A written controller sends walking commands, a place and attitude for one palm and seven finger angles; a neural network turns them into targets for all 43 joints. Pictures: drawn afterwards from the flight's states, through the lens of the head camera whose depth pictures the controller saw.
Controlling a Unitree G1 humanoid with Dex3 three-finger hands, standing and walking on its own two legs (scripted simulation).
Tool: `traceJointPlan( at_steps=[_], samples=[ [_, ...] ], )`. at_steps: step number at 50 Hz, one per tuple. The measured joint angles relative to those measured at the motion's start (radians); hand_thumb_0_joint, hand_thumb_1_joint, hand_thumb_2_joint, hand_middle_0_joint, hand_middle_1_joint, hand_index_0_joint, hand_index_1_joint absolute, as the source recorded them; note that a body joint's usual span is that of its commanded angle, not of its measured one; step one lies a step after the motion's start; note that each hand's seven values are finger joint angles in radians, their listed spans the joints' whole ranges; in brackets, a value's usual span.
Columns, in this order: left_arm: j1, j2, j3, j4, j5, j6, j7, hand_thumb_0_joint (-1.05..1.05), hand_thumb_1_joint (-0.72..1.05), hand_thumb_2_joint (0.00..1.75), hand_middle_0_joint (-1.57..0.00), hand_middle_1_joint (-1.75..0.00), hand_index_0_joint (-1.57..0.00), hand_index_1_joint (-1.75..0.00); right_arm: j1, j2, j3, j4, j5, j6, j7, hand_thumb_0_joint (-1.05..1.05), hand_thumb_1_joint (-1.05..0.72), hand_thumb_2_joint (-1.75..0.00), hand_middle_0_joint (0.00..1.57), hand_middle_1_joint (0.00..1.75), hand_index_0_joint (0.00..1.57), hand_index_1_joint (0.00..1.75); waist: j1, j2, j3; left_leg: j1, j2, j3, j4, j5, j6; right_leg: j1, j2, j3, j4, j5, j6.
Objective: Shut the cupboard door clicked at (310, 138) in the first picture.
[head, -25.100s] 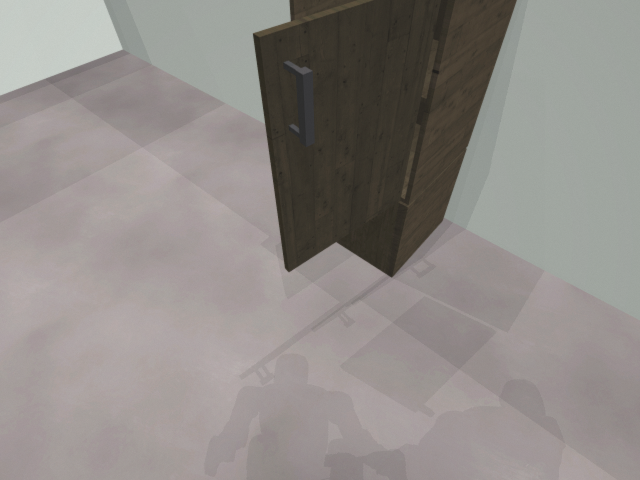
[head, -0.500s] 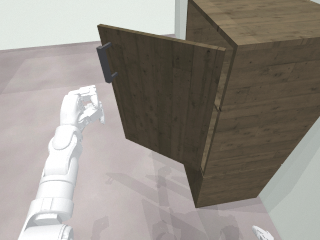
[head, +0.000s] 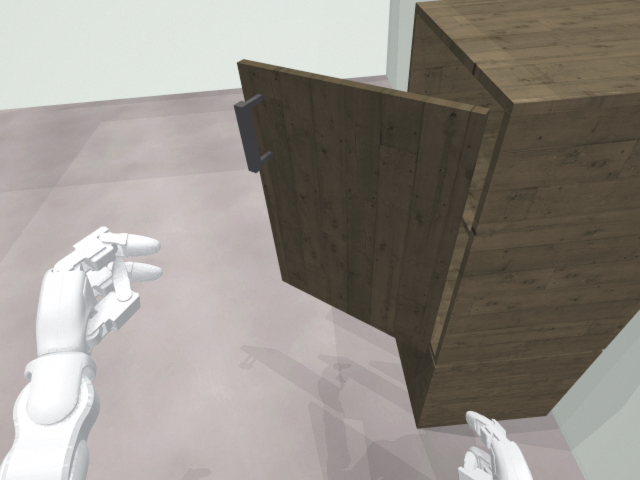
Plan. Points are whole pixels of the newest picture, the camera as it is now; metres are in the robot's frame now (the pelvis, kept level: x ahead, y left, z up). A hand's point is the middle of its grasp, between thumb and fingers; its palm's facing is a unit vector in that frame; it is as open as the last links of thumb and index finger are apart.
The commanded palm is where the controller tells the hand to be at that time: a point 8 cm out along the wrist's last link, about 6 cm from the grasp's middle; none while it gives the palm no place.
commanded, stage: draw the hand back to the body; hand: left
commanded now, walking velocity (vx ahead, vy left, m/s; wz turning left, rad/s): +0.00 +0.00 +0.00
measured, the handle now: (256, 134) +0.65 +0.19 +0.13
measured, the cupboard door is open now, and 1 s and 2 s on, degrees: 52 52 52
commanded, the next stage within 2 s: step back with the hand held close in 0.62 s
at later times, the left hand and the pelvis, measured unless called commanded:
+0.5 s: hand (74, 349) +0.19 +0.27 +0.14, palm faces +0.48 -0.79 -0.37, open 7.3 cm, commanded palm +0.14 +0.30 +0.17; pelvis +0.01 +0.00 +0.00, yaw +0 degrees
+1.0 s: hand (86, 337) +0.21 +0.27 +0.14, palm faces +0.35 -0.80 -0.50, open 7.4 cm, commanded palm +0.15 +0.31 +0.17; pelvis +0.00 +0.02 +0.00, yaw -1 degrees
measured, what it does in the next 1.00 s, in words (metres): stands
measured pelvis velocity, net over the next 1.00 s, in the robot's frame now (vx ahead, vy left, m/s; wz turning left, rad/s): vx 0.00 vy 0.02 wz -0.02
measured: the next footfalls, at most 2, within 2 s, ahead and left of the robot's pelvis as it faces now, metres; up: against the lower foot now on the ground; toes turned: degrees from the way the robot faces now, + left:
right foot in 2.00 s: -0.29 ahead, -0.10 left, +0.00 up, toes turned +0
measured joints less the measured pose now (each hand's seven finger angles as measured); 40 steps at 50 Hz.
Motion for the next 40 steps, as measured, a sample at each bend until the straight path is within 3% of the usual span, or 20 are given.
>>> traceJointPlan(
  at_steps=[6, 15, 22, 29, 40],
  samples=[
    [0.155, 0.014, 0.053, -0.068, 0.001, 0.009, -0.006, 0.01, 0.90, 0.90, -0.61, -0.73, -0.60, -0.74, 0.028, -0.005, -0.019, 0.003, -0.002, 0.012, 0.002, 0.02, -0.90, -0.89, 0.20, 0.30, 0.20, 0.30, -0.006, -0.006, -0.004, 0.000, 0.004, 0.007, 0.009, -0.015, 0.000, 0.000, 0.003, 0.007, 0.003, -0.009, 0.001],
    [0.318, 0.051, 0.145, -0.196, 0.005, -0.014, 0.021, 0.01, 0.89, 0.90, -0.37, -0.47, -0.36, -0.47, 0.036, -0.034, -0.055, 0.004, -0.003, -0.029, -0.013, 0.02, -0.90, -0.89, 0.20, 0.30, 0.20, 0.30, 0.016, -0.007, -0.020, 0.000, 0.004, 0.002, 0.031, -0.035, 0.001, 0.008, 0.003, 0.003, 0.010, -0.022, 0.004],
    [0.258, 0.016, 0.130, -0.146, 0.011, -0.012, 0.032, 0.01, 0.89, 0.90, -0.25, -0.35, -0.25, -0.35, 0.000, -0.035, -0.054, 0.002, -0.004, -0.048, -0.019, 0.02, -0.90, -0.89, 0.20, 0.30, 0.20, 0.30, 0.029, -0.010, -0.001, -0.006, -0.004, -0.007, 0.023, -0.021, 0.004, 0.002, -0.004, -0.006, 0.014, -0.019, 0.005],
    [0.264, 0.019, 0.101, -0.171, 0.012, -0.003, 0.027, 0.01, 0.89, 0.90, -0.22, -0.31, -0.22, -0.31, -0.001, -0.008, -0.037, -0.005, -0.010, -0.058, -0.018, 0.02, -0.90, -0.89, 0.20, 0.30, 0.20, 0.30, 0.020, -0.025, -0.007, -0.001, 0.002, -0.003, 0.019, -0.022, 0.000, 0.006, 0.002, -0.002, 0.005, -0.015, 0.002],
    [0.269, 0.043, 0.150, -0.168, 0.009, -0.021, 0.020, 0.01, 0.89, 0.90, -0.21, -0.30, -0.21, -0.30, 0.016, -0.014, -0.034, -0.011, -0.004, -0.030, -0.011, 0.02, -0.90, -0.89, 0.20, 0.30, 0.20, 0.30, 0.009, -0.007, -0.011, -0.028, 0.011, 0.000, 0.034, -0.030, 0.000, -0.012, 0.011, 0.001, -0.003, -0.010, 0.002]
  ],
)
